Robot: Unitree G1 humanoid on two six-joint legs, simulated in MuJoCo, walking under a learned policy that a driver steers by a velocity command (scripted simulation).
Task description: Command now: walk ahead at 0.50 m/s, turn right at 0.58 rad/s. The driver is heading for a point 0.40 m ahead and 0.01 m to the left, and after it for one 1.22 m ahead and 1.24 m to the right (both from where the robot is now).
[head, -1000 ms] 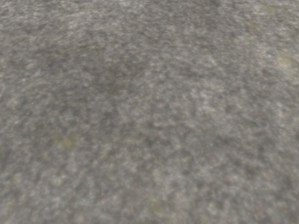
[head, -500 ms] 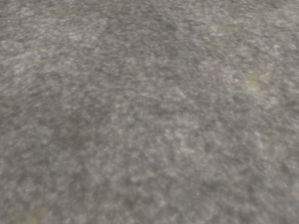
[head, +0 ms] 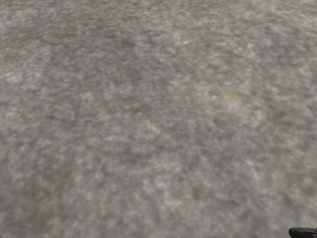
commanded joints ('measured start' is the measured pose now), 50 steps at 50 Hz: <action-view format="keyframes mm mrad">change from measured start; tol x32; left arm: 1 -18 181 49 -65 -6 -7 20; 50 -32 179 48 -119 0 -10 19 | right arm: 1 -74 -34 -1 -69 3 -8 6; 12 307 -231 -80 20 0 -33 26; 50 -31 -57 2 -38 -4 -5 10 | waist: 1 3 -99 -45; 10 -121 -126 -191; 12 -95 320 -396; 31 -142 26 30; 38 -16 -314 -357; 50 -22 -82 -48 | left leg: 1 123 -70 58 -218 203 -22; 10 535 -29 -17 -413 109 119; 12 995 306 -719 -556 -294 337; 18 536 140 -182 -674 -35 237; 31 673 160 192 -700 277 209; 35 736 164 268 -411 830 167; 37 394 91 297 103 505 96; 38 -43 -118 190 439 -417 44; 50 72 -41 44 -132 153 -19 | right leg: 1 -94 -176 138 -98 218 -129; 9 35 -226 316 129 169 -57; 14 -594 -117 82 970 -265 83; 32 -487 -180 -111 293 137 56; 36 -32 -43 -193 204 59 -50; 39 599 -440 723 -28 -235 -306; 50 -98 -199 165 -111 206 -154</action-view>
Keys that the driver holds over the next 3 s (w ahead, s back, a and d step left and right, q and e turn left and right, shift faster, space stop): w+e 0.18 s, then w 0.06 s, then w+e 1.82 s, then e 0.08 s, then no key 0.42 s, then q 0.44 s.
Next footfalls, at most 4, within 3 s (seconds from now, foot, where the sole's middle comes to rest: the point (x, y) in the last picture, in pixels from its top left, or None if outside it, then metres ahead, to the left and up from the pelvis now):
0.20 left None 0.31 0.15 -0.78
0.74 right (224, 225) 0.51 -0.18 -0.78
1.20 left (213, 152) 0.86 -0.16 -0.78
1.72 right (296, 160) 0.83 -0.55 -0.78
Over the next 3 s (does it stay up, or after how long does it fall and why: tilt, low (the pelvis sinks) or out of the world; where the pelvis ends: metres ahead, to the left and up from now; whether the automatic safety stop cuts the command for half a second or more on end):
stays up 1.00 -0.71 -0.02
